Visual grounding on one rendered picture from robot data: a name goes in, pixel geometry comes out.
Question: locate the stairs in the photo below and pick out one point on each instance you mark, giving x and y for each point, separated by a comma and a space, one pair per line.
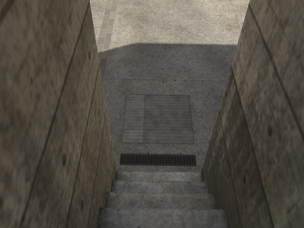
160, 199

